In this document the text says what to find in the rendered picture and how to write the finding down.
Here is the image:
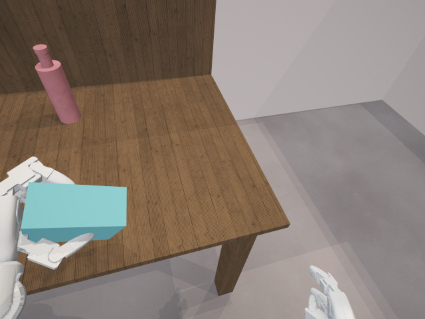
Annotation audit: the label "left robot forearm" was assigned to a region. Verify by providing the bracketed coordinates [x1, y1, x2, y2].
[0, 261, 27, 319]

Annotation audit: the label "right robot hand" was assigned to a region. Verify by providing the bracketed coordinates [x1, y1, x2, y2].
[305, 265, 356, 319]

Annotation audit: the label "left robot hand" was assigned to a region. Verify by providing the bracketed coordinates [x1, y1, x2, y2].
[0, 157, 95, 270]

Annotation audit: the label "sponge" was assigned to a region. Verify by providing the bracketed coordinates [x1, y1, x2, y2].
[21, 182, 127, 243]

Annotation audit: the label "table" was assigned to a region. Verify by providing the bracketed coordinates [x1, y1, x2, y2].
[0, 0, 290, 296]

